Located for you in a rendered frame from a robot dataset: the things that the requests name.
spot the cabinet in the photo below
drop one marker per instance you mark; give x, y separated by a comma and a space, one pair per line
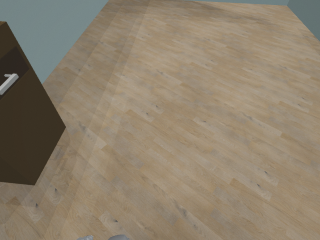
30, 126

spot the drawer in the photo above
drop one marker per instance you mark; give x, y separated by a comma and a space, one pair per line
12, 63

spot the handle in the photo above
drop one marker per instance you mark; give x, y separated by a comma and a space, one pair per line
12, 78

